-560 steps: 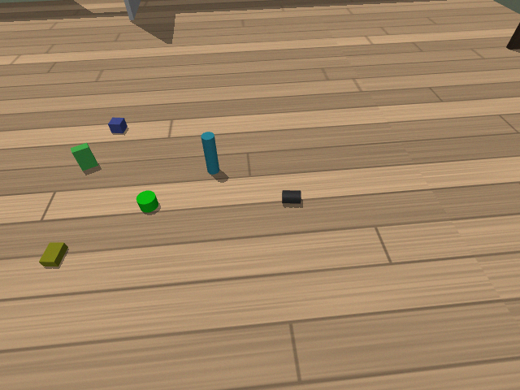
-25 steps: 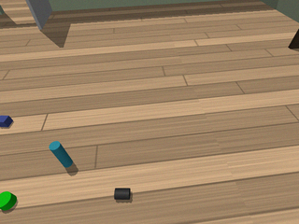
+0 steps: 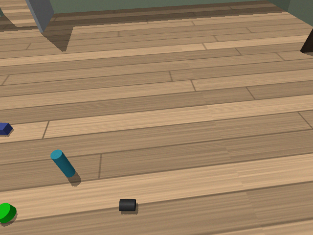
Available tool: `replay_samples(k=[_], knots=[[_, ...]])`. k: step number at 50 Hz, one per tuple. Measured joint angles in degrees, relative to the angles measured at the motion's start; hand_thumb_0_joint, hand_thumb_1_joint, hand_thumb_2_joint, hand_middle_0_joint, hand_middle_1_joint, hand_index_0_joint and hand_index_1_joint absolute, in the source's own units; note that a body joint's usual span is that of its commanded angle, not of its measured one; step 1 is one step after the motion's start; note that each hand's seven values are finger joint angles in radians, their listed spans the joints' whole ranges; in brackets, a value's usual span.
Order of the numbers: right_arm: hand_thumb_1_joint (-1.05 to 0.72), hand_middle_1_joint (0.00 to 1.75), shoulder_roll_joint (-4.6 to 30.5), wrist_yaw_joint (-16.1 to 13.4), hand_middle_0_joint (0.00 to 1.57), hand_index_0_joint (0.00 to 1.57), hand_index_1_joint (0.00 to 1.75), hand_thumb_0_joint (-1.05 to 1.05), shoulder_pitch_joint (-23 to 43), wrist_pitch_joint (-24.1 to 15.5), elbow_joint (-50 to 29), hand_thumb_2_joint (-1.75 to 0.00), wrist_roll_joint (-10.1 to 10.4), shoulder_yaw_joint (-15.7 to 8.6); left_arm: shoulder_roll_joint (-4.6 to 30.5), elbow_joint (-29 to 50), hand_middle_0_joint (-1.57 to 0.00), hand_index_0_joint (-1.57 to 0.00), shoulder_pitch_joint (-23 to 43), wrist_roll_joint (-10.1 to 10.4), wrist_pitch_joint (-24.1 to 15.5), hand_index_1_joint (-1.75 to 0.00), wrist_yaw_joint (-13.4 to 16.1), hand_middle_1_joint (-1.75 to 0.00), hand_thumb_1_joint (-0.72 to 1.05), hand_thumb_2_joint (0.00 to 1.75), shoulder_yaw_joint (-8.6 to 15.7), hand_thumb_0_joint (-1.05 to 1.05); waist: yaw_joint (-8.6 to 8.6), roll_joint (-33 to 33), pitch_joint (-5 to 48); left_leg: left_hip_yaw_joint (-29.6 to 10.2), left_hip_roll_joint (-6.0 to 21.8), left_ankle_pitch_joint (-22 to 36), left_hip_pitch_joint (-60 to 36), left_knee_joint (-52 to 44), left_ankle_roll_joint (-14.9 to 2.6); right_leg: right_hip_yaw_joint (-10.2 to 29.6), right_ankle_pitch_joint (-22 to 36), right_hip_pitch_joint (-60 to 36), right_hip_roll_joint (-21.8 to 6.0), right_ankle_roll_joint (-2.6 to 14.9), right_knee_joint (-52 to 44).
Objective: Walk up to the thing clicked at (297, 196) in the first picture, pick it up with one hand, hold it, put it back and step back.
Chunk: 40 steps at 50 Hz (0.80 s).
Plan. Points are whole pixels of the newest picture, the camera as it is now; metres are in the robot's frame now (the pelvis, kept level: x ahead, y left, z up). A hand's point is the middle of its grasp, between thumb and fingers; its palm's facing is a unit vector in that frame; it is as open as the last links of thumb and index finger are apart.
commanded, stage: stand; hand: left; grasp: from above
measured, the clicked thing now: (127, 204) +0.46 +0.22 -0.75
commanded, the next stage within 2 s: rise first in 0.62 s
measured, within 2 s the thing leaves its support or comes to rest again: neither
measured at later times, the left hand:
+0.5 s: hand out of the picture +0.06 +0.26 -0.15, palm faces -0.02 -0.94 -0.35, open 7.4 cm
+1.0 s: hand out of the picture +0.16 +0.26 -0.17, palm faces -0.02 -0.93 -0.36, open 9.4 cm
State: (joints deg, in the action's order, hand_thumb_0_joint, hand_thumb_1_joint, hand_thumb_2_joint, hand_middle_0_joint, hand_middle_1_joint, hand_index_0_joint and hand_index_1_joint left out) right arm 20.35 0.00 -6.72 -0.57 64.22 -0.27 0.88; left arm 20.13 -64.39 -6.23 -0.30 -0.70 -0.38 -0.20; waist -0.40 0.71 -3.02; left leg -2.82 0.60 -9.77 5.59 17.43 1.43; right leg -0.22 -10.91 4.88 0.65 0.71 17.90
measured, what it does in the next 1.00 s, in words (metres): stands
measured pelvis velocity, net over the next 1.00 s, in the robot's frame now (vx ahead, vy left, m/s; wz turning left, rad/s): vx -0.01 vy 0.01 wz -0.02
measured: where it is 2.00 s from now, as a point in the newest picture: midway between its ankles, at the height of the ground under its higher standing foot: outside the picture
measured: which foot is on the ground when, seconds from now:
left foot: down 0.00-1.00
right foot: down 0.00-1.00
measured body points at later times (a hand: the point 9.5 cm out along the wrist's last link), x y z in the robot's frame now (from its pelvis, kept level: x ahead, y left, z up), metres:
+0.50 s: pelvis +0.00 +0.00 +0.00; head +0.01 +0.00 +0.45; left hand +0.06 +0.31 -0.13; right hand +0.07 -0.30 -0.14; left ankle +0.00 +0.14 -0.75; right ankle -0.01 -0.11 -0.75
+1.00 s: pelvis -0.01 +0.01 -0.02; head +0.05 +0.01 +0.42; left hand +0.16 +0.31 -0.14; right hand +0.09 -0.26 -0.15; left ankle +0.00 +0.14 -0.75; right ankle -0.01 -0.11 -0.75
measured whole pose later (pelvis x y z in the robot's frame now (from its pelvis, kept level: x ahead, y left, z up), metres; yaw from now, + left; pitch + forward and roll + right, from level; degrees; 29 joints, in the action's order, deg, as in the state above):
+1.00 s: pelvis -0.01 +0.01 -0.02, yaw -1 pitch +7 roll +0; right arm 14.4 -1.8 -12.6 -2.3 44.2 1.8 -0.9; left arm 19.3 -56.6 2.0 -5.2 2.4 -1.0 8.0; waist 1.2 -0.3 0.7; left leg -1.9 0.2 -17.6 25.7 36.1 1.0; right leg 0.7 -18.3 25.2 0.6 0.4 36.3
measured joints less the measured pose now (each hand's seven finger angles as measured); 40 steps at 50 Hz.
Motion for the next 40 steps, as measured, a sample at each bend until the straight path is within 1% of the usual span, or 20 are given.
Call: replay_samples(k=[37, 38, 39, 40], knots=[[-0.91, 0.30, 0.0, 0.2, 0.20, 0.21, 0.30, 0.01, -0.9, 0.1, 0.3, -0.90, -0.1, -0.2, 0.1, -0.2, -0.20, -0.21, -1.3, -0.1, 0.1, -0.30, -0.1, -0.30, 0.90, 0.90, 0.1, 0.01, 0.04, -0.1, -0.3, 0.2, -0.2, 0.0, 0.5, 0.1, -0.31, 0.2, 0.1, 0.4, -0.2, -0.28, -0.1], [-0.91, 0.30, 0.0, -0.3, 0.20, 0.21, 0.30, 0.01, -1.6, 0.3, -1.6, -0.90, 0.8, 0.0, -0.1, 1.3, -0.20, -0.21, -1.8, 0.6, 0.1, -0.31, 0.2, -0.31, 0.90, 0.90, 0.3, 0.01, 0.18, -0.1, 0.2, 0.1, -0.3, -0.4, 1.8, 1.0, -0.36, 0.1, -0.3, 1.7, -0.3, -0.29, 0.8], [-0.91, 0.30, -0.1, -0.9, 0.20, 0.21, 0.30, 0.01, -2.5, -0.3, -4.3, -0.90, 1.7, 0.0, -0.5, 2.8, -0.20, -0.21, -1.6, 1.3, -0.3, -0.32, 0.6, -0.32, 0.89, 0.90, 0.7, 0.01, 0.31, 0.0, 0.2, 0.0, -0.4, -0.9, 3.4, 2.5, -0.42, 0.0, -0.9, 3.4, -0.4, -0.32, 2.4], [-0.91, 0.30, -0.4, -1.5, 0.20, 0.21, 0.30, 0.01, -3.2, -1.1, -6.6, -0.90, 2.4, 0.0, -0.9, 3.5, -0.20, -0.21, -0.5, 1.5, -0.9, -0.34, 0.8, -0.35, 0.87, 0.90, 1.4, 0.01, 0.33, 0.1, 0.0, -0.1, -0.6, -1.4, 5.0, 4.0, -0.46, -0.1, -1.5, 4.9, -0.5, -0.33, 4.0]])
